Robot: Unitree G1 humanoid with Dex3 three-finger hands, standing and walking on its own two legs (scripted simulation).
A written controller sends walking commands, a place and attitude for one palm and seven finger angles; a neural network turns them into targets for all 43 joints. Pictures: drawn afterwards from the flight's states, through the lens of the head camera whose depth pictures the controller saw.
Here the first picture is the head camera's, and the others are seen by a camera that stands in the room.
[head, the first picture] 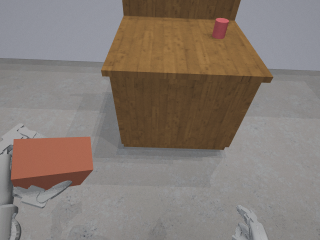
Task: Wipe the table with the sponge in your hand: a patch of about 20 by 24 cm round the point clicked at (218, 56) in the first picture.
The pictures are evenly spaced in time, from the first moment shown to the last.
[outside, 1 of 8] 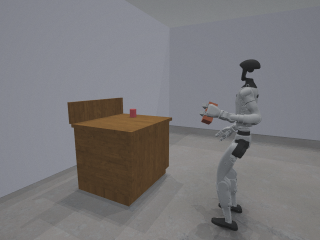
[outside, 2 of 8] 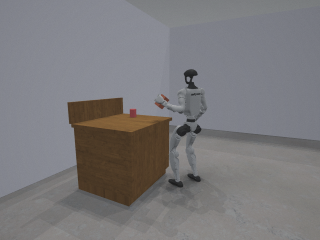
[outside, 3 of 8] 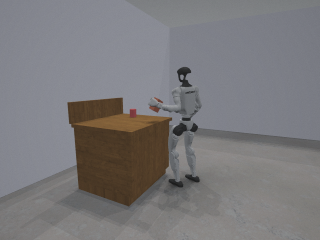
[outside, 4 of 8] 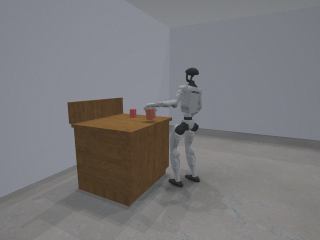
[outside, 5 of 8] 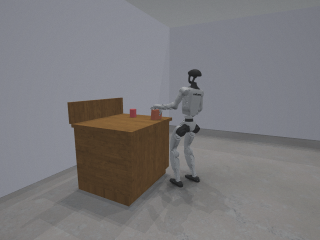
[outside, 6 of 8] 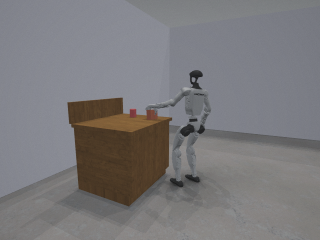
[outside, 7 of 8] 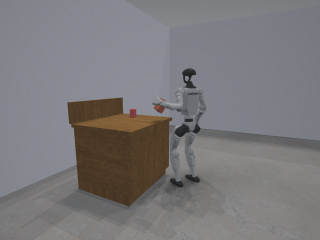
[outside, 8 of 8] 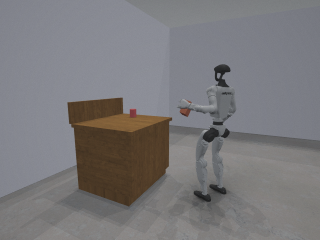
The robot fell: no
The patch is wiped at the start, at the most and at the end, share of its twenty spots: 0.00 1.00 1.00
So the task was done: yes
